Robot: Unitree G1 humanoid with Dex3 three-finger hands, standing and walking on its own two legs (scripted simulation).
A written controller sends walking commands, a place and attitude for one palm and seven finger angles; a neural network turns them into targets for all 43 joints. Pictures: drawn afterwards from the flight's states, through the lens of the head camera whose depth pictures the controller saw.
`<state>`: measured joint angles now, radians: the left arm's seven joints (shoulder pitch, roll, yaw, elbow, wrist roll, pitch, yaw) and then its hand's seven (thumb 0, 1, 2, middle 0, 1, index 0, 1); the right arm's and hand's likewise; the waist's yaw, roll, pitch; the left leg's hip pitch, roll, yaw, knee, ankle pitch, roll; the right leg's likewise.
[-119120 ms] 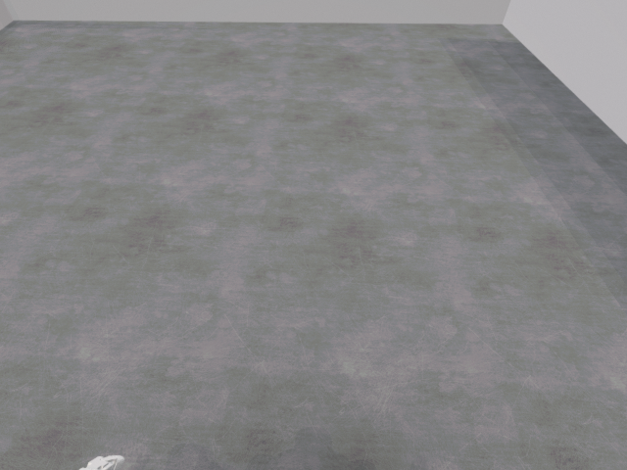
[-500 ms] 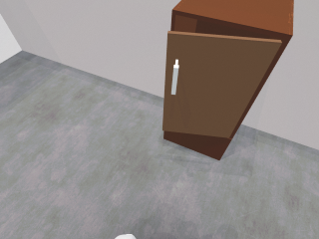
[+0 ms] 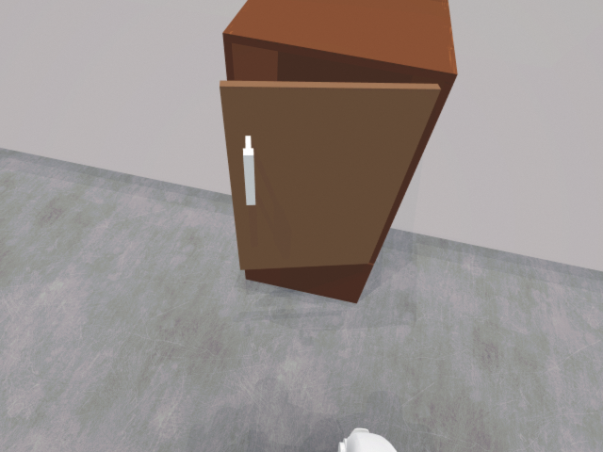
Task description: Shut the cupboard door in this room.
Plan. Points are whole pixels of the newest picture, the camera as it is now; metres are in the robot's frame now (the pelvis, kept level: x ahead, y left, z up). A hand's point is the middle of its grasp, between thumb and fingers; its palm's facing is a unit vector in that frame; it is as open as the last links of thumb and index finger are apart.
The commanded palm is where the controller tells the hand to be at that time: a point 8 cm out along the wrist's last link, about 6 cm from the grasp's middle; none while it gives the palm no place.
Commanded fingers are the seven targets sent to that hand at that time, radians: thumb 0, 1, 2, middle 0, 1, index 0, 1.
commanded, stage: take the last steps up to it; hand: left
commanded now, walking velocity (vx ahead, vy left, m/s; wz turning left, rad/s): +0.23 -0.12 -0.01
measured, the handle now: (249, 171) +0.62 +0.10 -0.04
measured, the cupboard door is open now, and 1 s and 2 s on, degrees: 17 17 17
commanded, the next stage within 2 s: come to a stop and stand still in 0.24 s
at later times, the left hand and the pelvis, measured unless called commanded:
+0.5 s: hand (233, 443) +0.17 +0.10 -0.20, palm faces +0.09 -0.98 -0.16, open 7.3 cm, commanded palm none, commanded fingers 0.00 0.90 0.90 -0.20 -0.30 -0.20 -0.30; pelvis +0.16 -0.08 -0.01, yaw +3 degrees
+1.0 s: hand (227, 432) +0.18 +0.11 -0.19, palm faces -0.02 -0.98 -0.22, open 7.3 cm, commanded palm none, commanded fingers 0.00 0.90 0.90 -0.20 -0.30 -0.20 -0.30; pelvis +0.16 -0.07 -0.02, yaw -1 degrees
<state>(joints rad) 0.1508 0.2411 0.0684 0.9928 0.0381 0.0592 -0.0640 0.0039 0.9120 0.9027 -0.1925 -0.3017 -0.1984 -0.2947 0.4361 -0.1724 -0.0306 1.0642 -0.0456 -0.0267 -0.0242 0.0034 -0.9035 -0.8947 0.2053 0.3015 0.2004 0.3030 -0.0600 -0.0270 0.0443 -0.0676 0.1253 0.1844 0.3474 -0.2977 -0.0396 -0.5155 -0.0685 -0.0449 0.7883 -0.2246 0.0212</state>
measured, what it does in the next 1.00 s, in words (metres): walks ahead: right foot, then left foot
